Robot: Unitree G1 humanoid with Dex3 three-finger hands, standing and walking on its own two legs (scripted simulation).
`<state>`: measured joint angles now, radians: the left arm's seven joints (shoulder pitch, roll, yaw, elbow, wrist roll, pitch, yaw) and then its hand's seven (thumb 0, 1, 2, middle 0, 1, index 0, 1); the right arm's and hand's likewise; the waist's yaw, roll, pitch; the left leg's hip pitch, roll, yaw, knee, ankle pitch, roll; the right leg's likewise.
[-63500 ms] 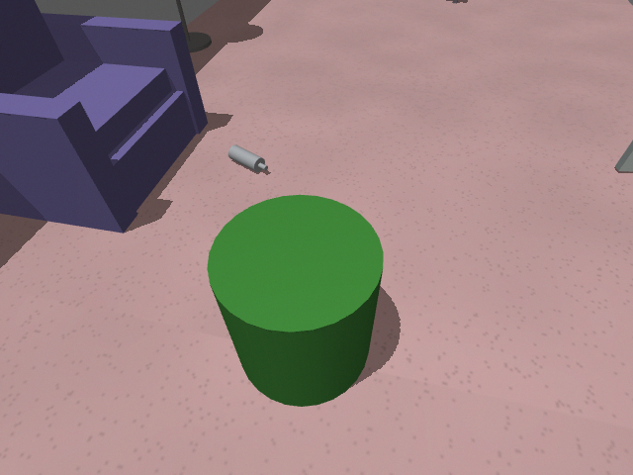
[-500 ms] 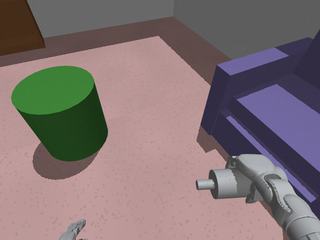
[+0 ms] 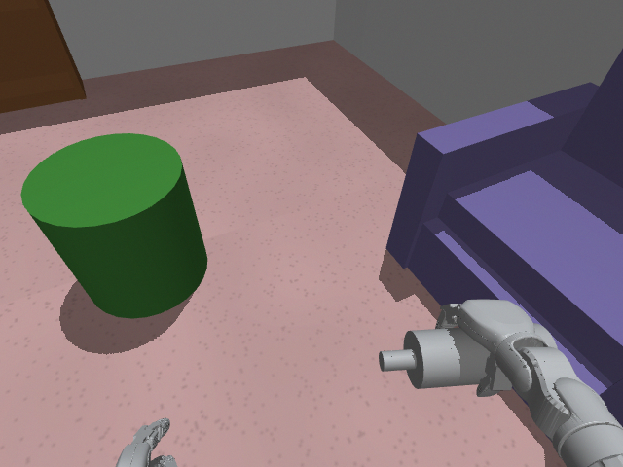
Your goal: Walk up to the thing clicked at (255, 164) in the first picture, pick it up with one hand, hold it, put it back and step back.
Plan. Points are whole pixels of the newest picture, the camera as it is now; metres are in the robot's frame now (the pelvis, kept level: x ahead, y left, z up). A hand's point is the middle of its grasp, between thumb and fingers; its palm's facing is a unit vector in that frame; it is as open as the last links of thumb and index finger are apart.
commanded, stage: hold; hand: right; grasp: from above
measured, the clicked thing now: (462, 355) +0.30 -0.19 -0.05
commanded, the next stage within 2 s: crouch in 0.66 s
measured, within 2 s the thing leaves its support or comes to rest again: neither
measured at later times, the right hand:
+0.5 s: hand (483, 347) +0.30 -0.22 -0.03, palm faces -0.45 +0.03 -0.89, open 10.6 cm
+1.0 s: hand (481, 353) +0.30 -0.22 -0.05, palm faces -0.46 +0.03 -0.89, open 10.6 cm
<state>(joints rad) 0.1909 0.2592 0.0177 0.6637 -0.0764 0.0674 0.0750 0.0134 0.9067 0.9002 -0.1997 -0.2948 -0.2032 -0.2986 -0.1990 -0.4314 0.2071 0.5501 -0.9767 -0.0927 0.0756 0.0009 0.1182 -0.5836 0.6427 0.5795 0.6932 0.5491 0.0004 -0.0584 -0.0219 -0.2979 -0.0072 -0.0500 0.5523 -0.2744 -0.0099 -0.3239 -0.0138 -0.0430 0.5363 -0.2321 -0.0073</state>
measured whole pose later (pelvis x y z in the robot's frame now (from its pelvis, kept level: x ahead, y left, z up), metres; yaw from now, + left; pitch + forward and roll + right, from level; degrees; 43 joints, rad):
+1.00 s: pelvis +0.01 +0.00 +0.00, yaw -1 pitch +4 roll +0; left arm 0.18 0.25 0.03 0.65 -0.07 0.12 0.07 0.01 0.90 0.90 -0.20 -0.30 -0.20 -0.30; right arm -0.23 -0.43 0.19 0.67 -1.02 -0.15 -0.01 -0.01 0.11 -0.59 0.60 0.66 0.64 0.64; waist 0.01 -0.04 -0.02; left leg -0.32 0.00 -0.04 0.55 -0.29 -0.01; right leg -0.36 -0.01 -0.04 0.54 -0.25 -0.01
